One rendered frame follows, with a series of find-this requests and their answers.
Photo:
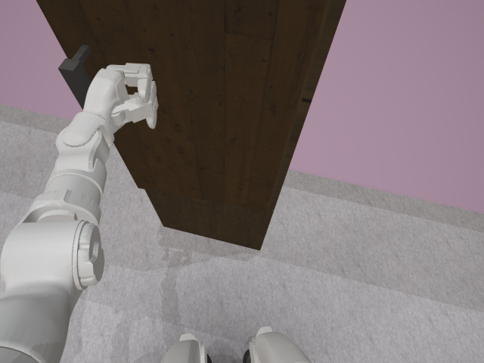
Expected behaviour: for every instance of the robot right thigh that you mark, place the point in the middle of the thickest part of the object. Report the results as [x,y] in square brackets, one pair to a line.
[275,347]

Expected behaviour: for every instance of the handle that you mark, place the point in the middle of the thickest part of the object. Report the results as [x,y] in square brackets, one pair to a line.
[75,75]

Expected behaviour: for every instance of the right robot shin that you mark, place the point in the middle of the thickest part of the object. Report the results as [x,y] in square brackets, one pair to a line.
[264,330]

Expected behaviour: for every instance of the cupboard door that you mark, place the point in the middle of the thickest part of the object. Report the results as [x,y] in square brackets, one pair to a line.
[228,73]

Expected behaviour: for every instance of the robot left hand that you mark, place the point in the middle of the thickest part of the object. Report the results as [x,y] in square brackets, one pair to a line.
[107,95]

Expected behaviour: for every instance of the left robot forearm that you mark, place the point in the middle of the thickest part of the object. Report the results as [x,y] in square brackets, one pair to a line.
[76,185]

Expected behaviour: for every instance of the left robot upper arm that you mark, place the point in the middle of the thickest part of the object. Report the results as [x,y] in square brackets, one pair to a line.
[47,265]

